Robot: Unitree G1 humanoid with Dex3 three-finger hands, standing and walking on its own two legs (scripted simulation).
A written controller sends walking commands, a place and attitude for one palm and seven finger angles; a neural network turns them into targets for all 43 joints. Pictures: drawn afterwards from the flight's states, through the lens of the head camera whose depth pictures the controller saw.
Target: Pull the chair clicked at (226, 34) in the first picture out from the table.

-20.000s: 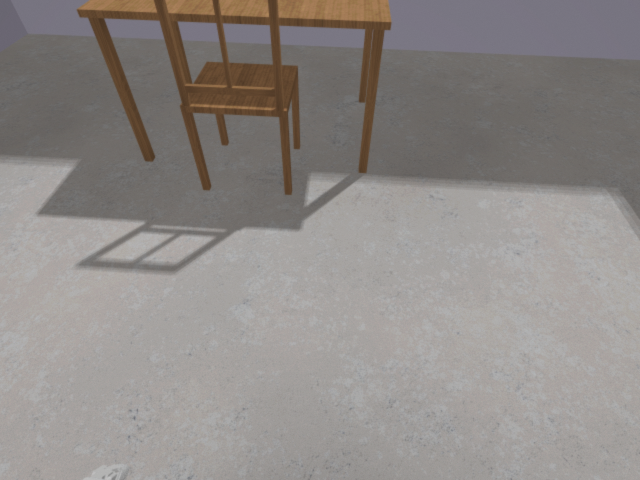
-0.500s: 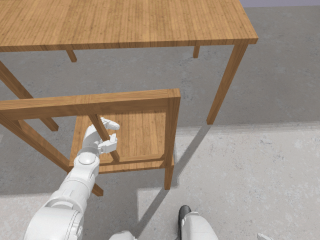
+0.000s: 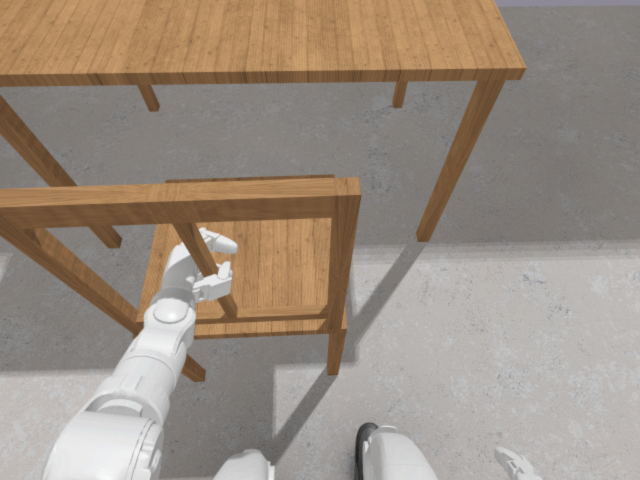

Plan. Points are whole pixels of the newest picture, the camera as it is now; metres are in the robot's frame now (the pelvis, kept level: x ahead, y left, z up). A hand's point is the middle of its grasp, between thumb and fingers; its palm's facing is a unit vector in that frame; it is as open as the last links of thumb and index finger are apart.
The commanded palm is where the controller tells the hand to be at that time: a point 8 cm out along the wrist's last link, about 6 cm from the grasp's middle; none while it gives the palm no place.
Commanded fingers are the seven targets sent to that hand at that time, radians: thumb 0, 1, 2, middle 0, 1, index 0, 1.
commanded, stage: step backward, pulling the chair out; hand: left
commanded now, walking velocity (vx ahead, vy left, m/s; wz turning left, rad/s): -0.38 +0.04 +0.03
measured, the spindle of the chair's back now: (212, 275) +0.39 +0.17 -0.07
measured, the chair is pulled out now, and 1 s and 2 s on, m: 0.27 0.34 0.44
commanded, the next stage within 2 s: none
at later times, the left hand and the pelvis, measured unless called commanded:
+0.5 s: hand (221, 300) +0.34 +0.15 -0.05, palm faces +0.01 -0.97 -0.25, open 5.1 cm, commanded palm +0.34 +0.20 -0.04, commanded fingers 0.00 0.90 0.90 -0.50 -1.45 -0.50 -1.45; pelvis -0.04 +0.00 +0.01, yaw +1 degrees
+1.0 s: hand (211, 330) +0.30 +0.16 -0.05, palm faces +0.02 -0.96 -0.26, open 5.2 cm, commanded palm +0.31 +0.21 -0.04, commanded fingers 0.00 0.90 0.90 -0.50 -1.45 -0.50 -1.45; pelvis -0.06 +0.00 +0.00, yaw +0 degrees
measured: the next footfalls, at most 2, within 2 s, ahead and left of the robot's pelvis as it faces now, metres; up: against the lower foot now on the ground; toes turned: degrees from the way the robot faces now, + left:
right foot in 0.26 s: +0.11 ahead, -0.13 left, +0.00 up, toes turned -3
left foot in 1.26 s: -0.05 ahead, +0.12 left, +0.00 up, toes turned +3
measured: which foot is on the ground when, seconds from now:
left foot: down 0.00-1.00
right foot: down 0.00-0.18, up 0.20-0.24, down 0.26-1.00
